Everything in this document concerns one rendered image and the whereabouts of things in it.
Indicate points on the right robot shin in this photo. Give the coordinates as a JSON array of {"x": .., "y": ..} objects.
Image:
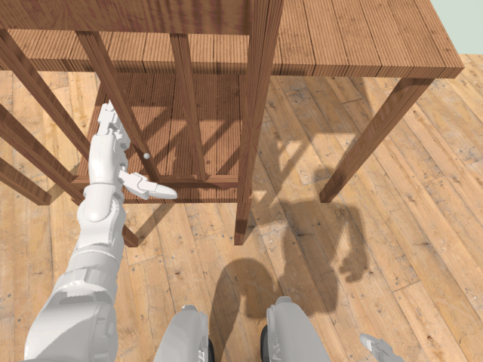
[{"x": 274, "y": 350}]

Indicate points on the robot right hand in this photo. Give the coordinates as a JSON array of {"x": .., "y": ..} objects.
[{"x": 381, "y": 349}]

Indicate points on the robot left forearm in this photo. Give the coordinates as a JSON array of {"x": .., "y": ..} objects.
[{"x": 95, "y": 261}]

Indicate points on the robot left upper arm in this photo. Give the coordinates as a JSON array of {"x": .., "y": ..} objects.
[{"x": 80, "y": 332}]

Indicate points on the right robot thigh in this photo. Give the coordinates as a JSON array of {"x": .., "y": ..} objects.
[{"x": 288, "y": 325}]

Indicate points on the table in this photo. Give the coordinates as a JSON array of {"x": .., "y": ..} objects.
[{"x": 342, "y": 38}]

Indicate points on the robot left hand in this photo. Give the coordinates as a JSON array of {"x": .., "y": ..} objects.
[{"x": 107, "y": 153}]

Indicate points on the chair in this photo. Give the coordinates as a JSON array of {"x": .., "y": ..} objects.
[{"x": 200, "y": 130}]

